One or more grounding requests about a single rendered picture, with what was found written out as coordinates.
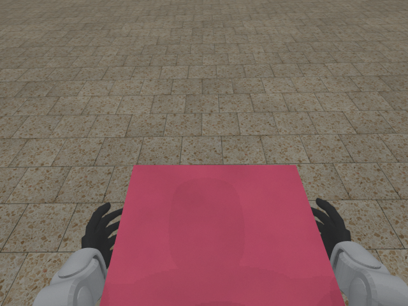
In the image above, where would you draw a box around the robot left hand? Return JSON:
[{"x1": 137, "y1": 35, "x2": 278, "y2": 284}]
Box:
[{"x1": 82, "y1": 202, "x2": 123, "y2": 269}]

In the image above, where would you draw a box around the left robot forearm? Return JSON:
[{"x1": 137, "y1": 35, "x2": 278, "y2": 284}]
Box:
[{"x1": 32, "y1": 248, "x2": 107, "y2": 306}]

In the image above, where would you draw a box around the right robot forearm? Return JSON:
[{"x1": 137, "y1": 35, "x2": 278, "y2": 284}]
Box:
[{"x1": 330, "y1": 241, "x2": 408, "y2": 306}]

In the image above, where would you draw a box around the robot right hand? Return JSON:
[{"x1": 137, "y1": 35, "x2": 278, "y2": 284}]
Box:
[{"x1": 311, "y1": 198, "x2": 351, "y2": 260}]

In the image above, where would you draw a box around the carton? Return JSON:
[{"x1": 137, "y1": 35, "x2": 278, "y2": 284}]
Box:
[{"x1": 99, "y1": 165, "x2": 346, "y2": 306}]

